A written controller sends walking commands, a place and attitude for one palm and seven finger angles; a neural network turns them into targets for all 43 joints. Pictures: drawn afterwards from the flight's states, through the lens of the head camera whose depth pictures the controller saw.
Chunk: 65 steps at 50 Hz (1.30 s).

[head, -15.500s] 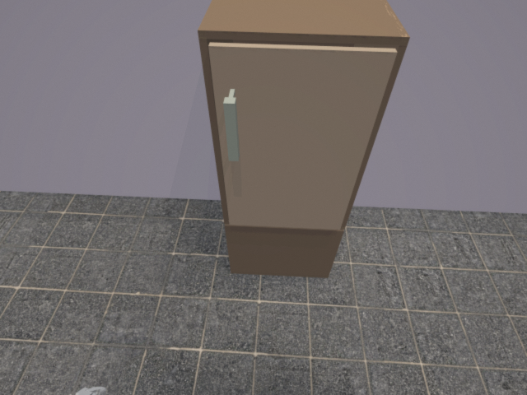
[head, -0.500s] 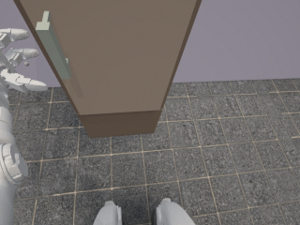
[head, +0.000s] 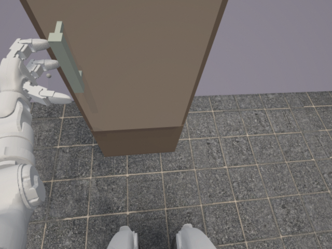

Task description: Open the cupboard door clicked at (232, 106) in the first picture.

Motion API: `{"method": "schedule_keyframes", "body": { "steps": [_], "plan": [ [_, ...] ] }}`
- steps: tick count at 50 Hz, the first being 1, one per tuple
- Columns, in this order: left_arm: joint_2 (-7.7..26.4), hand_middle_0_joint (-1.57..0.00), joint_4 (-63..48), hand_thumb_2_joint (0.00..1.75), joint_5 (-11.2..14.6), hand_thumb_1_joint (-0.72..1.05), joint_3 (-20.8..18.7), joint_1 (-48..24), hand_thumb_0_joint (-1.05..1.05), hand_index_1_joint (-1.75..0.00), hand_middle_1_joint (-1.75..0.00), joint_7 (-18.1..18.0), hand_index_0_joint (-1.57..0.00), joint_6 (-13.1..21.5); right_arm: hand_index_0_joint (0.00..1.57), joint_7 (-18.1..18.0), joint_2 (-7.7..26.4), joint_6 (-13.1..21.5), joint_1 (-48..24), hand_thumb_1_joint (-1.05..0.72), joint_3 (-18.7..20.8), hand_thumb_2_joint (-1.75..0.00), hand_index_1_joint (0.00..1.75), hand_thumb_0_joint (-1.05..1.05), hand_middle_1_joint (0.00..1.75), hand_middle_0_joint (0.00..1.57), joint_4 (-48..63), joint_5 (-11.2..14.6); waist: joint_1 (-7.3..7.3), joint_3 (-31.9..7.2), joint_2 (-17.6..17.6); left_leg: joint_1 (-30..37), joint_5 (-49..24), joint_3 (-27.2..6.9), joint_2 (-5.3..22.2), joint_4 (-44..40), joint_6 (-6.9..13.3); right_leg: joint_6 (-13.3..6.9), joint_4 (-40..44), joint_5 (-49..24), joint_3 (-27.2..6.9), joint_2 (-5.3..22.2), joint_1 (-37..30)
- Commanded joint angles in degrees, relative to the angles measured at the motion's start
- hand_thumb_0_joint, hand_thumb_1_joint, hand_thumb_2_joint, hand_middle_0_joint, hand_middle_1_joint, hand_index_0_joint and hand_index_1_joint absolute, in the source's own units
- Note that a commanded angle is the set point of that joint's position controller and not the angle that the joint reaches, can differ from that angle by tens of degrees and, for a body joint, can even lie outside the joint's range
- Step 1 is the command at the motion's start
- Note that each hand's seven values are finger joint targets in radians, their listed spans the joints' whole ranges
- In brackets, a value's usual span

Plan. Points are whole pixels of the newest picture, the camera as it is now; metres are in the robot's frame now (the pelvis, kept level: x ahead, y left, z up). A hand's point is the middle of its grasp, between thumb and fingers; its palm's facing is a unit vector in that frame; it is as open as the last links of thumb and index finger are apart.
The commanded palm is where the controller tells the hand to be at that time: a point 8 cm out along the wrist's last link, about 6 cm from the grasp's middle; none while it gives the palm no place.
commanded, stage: slide the fingers in behind the handle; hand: left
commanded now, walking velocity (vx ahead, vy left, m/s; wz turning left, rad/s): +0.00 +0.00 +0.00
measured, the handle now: (70, 60) +0.54 +0.20 +0.09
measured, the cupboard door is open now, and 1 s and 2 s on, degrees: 0 0 0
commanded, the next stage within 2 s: move the hooked fingers beside the handle in 1.12 s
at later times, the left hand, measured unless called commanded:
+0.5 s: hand (54, 78) +0.49 +0.22 +0.09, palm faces +0.11 -0.99 +0.01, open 14.9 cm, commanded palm +0.47 +0.23 +0.09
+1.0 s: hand (60, 80) +0.48 +0.21 +0.09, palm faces +0.15 -0.99 -0.01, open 15.5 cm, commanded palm +0.47 +0.20 +0.09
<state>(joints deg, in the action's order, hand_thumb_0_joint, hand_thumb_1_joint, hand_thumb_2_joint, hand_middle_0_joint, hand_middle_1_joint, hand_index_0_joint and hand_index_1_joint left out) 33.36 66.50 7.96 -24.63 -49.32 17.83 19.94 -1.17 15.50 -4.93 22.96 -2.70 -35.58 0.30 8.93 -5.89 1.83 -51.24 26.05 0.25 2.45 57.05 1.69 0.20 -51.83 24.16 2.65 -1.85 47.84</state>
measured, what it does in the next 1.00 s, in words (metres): stands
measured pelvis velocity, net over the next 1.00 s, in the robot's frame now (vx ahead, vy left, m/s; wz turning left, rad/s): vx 0.00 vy -0.01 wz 0.06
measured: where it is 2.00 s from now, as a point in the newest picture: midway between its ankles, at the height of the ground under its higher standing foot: outside the picture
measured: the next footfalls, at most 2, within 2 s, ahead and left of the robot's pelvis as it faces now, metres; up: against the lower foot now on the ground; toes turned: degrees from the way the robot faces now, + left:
none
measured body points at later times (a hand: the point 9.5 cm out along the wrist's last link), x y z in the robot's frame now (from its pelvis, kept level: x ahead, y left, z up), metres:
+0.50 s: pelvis +0.00 -0.01 +0.00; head +0.11 +0.02 +0.43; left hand +0.47 +0.28 +0.09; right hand +0.02 -0.28 -0.11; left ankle +0.00 +0.09 -0.68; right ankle +0.00 -0.13 -0.68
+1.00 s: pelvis +0.00 -0.01 +0.00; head +0.11 +0.02 +0.44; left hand +0.47 +0.26 +0.09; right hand +0.03 -0.27 -0.12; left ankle +0.00 +0.09 -0.68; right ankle +0.00 -0.13 -0.68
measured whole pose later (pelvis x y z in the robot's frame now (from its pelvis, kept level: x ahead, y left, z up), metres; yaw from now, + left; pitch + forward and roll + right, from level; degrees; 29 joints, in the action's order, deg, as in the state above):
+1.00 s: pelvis +0.00 -0.01 +0.00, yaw +4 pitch +19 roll -4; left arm 24.3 66.0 10.4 -13.4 -51.0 6.5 22.2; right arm 0.7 14.7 -1.0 21.2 -0.9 -40.5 -0.7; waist 5.9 -6.1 2.2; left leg -50.6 25.2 -2.7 0.5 56.7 1.0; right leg -0.4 -52.0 25.0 5.6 -0.2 46.0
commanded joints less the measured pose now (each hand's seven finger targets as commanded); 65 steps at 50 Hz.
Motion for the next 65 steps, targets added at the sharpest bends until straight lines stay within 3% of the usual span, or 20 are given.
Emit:
{"method": "schedule_keyframes", "body": {
  "steps": [1,3,5,7,10,17,20,26,32,37,39,42,45,47,51,52,57,59,62,65],
  "plan": [
    [9.7,-0.30,-13.9,0.30,0.3,-0.50,2.9,-27.7,0.00,-1.20,-1.20,0.6,-0.30,4.6,0.20,-0.9,10.8,1.3,8.7,-0.90,4.5,-0.90,0.30,0.00,0.30,0.20,1.9,-0.3,1.93,-26.0,9.5,27.1,-25.7,-4.7,-0.4,-5.5,-0.8,-1.4,5.1,-17.0,0.2,-2.1,-3.0],
    [9.2,-0.30,-14.1,0.30,0.2,-0.50,3.3,-28.3,0.00,-1.20,-1.20,0.1,-0.30,4.7,0.20,-0.8,10.8,1.4,8.8,-0.90,4.6,-0.90,0.30,0.00,0.30,0.20,1.3,-0.4,2.02,-25.9,9.0,28.1,-26.3,-5.3,-0.1,-5.6,-1.0,-1.6,4.9,-16.7,0.5,-2.1,-2.3],
    [5.2,-0.30,-15.1,0.30,0.4,-0.50,6.0,-29.1,0.00,-1.20,-1.20,-0.2,-0.30,4.9,0.20,-0.6,10.4,1.7,9.0,-0.90,4.8,-0.90,0.30,0.00,0.30,0.20,1.1,-0.6,2.63,-26.2,9.4,30.0,-28.0,-5.6,-0.1,-5.4,-1.0,-1.6,5.1,-16.9,0.8,-2.2,-1.4],
    [7.1,-0.30,-15.0,0.30,0.4,-0.50,3.9,-27.3,0.00,-1.20,-1.20,-0.7,-0.30,5.2,0.20,-0.5,10.7,1.8,9.0,-0.90,5.0,-0.90,0.30,0.00,0.30,0.20,0.7,-0.6,1.67,-28.3,8.3,29.6,-28.3,-5.3,-0.3,-5.2,-1.0,-1.6,5.0,-18.0,0.4,-2.1,-3.2],
    [3.0,-0.30,-16.1,0.30,0.5,-0.50,7.6,-29.6,0.00,-1.20,-1.20,-0.9,-0.30,5.6,0.20,-0.3,10.1,2.1,8.4,-0.90,5.0,-0.90,0.30,0.00,0.30,0.20,0.4,-0.6,2.73,-26.0,9.2,29.6,-27.4,-5.3,-0.4,-5.3,-0.9,-1.7,5.3,-17.6,0.5,-2.1,-2.2],
    [3.3,-0.30,-13.2,0.30,-0.4,-0.50,7.5,-29.9,0.00,-1.20,-1.20,-1.9,-0.30,5.5,0.20,-0.2,10.3,2.6,8.1,-0.90,4.9,-0.90,0.30,0.00,0.30,0.20,-0.3,-0.7,3.02,-25.3,7.5,26.7,-23.6,-4.9,-0.9,-5.2,-0.5,-1.6,5.4,-16.7,0.1,-1.9,-2.9],
    [0.5,-0.30,-13.9,0.30,0.0,-0.50,9.8,-30.8,0.00,-1.20,-1.20,-1.5,-0.30,5.7,0.20,0.0,10.0,2.9,8.0,-0.90,4.9,-0.90,0.30,0.00,0.30,0.20,-0.2,-0.7,3.42,-25.2,8.4,27.7,-24.3,-5.1,-1.0,-5.1,-0.5,-1.8,5.3,-16.9,0.3,-1.9,-2.4],
    [-0.3,-0.30,-14.9,0.30,0.1,-0.50,10.6,-31.9,0.00,-1.20,-1.20,-1.6,-0.30,5.8,0.20,0.2,10.0,3.1,7.6,-0.90,5.0,-0.90,0.30,0.00,0.30,0.20,-0.4,-0.6,3.36,-26.2,8.8,27.7,-23.5,-5.2,-1.0,-5.0,-0.6,-1.7,5.0,-16.5,0.3,-1.8,-1.9],
    [-4.6,-0.30,-14.3,0.30,-0.1,-0.50,13.7,-32.8,0.00,-1.20,-1.20,-2.9,-0.30,5.6,0.20,0.4,9.9,3.6,7.6,-0.90,5.3,-0.90,0.30,0.00,0.30,0.20,-1.2,-0.8,4.14,-24.5,8.7,28.6,-22.5,-5.8,-1.0,-5.4,-0.8,-1.8,5.5,-14.8,0.7,-1.7,0.2],
    [-8.8,-0.30,-17.8,0.30,-0.4,-0.50,17.1,-34.0,0.00,-1.20,-1.20,-4.1,-0.30,6.4,0.20,1.0,9.5,4.0,7.9,-0.90,5.7,-0.90,0.30,0.00,0.30,0.20,-1.7,-1.0,4.16,-27.7,10.5,33.9,-27.2,-7.1,-0.6,-5.4,-1.6,-2.0,5.0,-15.5,1.4,-1.9,1.5],
    [-11.0,-0.30,-16.9,0.30,-0.6,-0.50,18.8,-34.0,0.00,-1.20,-1.20,-4.5,-0.30,6.2,0.20,1.1,9.3,4.1,7.6,-0.90,5.7,-0.90,0.30,0.00,0.30,0.20,-1.9,-1.0,4.55,-25.8,9.4,33.0,-26.2,-7.0,-0.7,-5.6,-1.5,-2.0,5.4,-15.2,1.6,-1.8,1.7],
    [-10.4,-0.30,-17.3,0.30,-1.1,-0.50,18.5,-36.5,0.00,-1.20,-1.20,-5.6,-0.30,6.7,0.20,1.1,9.4,4.5,7.7,-0.90,5.7,-0.90,0.30,0.00,0.30,0.20,-2.7,-1.1,4.66,-26.3,10.2,33.2,-25.2,-7.4,-0.9,-5.7,-1.7,-2.1,5.1,-14.4,1.6,-1.7,2.3],
    [-10.7,-0.30,-15.9,0.30,-1.0,-0.50,18.7,-35.9,0.00,-1.20,-1.20,-5.8,-0.30,6.9,0.20,1.1,9.6,4.8,7.7,-0.90,5.6,-0.90,0.30,0.00,0.30,0.20,-2.7,-1.1,5.19,-24.6,7.0,31.3,-22.9,-7.2,-1.1,-6.1,-1.2,-2.1,5.6,-14.0,1.4,-1.7,1.4],
    [-10.5,-0.30,-17.2,0.30,-1.1,-0.50,18.7,-36.2,0.00,-1.20,-1.20,-5.6,-0.30,7.5,0.20,1.1,9.4,5.0,7.3,-0.90,5.6,-0.90,0.30,0.00,0.30,0.20,-2.6,-1.1,4.46,-26.5,9.7,32.9,-24.2,-7.1,-1.2,-6.0,-1.5,-2.2,5.4,-14.6,1.4,-1.6,1.2],
    [-12.1,-0.30,-15.8,0.30,-0.7,-0.50,19.8,-35.7,0.00,-1.20,-1.20,-5.2,-0.30,7.7,0.20,1.2,9.3,5.1,6.9,-0.90,5.4,-0.90,0.30,0.00,0.30,0.20,-2.5,-1.0,4.85,-24.9,8.5,31.9,-23.1,-6.9,-1.2,-6.2,-1.3,-2.1,5.6,-14.2,1.4,-1.7,1.5],
    [-10.5,-0.30,-15.7,0.30,-0.8,-0.50,18.6,-35.8,0.00,-1.20,-1.20,-5.3,-0.30,7.7,0.20,1.1,9.6,5.1,6.9,-0.90,5.6,-0.90,0.30,0.00,0.30,0.20,-2.7,-1.0,4.70,-24.5,8.2,31.5,-22.4,-7.1,-1.1,-6.2,-1.4,-2.2,5.6,-13.8,1.4,-1.6,1.6],
    [-10.1,-0.30,-17.3,0.30,-0.8,-0.50,18.0,-34.7,0.00,-1.20,-1.20,-5.4,-0.30,8.4,0.20,1.2,9.4,5.2,7.0,-0.90,5.7,-0.90,0.30,0.00,0.30,0.20,-2.6,-1.1,3.73,-27.5,9.6,33.9,-26.8,-7.3,-1.0,-5.8,-1.7,-2.3,5.0,-15.6,1.5,-1.7,0.8],
    [-14.1,-0.30,-17.3,0.30,-0.5,-0.50,21.0,-35.0,0.00,-1.20,-1.20,-5.3,-0.30,8.2,0.20,1.4,9.0,5.2,6.5,-0.90,5.7,-0.90,0.30,0.00,0.30,0.20,-2.5,-1.0,4.64,-25.5,8.7,33.0,-25.3,-7.0,-1.2,-5.9,-1.5,-2.1,5.5,-15.2,1.6,-1.7,1.2],
    [-10.2,-0.30,-16.4,0.30,-0.9,-0.50,18.5,-36.3,0.00,-1.20,-1.20,-5.8,-0.30,8.1,0.20,1.0,9.7,5.2,7.0,-0.90,5.7,-0.90,0.30,0.00,0.30,0.20,-3.1,-1.0,4.75,-25.9,7.8,31.6,-23.8,-7.0,-1.3,-5.9,-1.3,-2.0,5.2,-15.2,1.2,-1.6,0.7],
    [-9.5,-0.30,-15.5,0.30,-1.1,-0.50,17.9,-36.2,0.00,-1.20,-1.20,-5.7,-0.30,8.0,0.20,0.8,9.6,5.2,7.2,-0.90,5.7,-0.90,0.30,0.00,0.30,0.20,-3.0,-0.9,4.75,-24.9,7.1,30.7,-22.9,-6.8,-1.4,-6.0,-1.0,-2.1,5.5,-14.6,1.1,-1.5,0.3]
  ]
}}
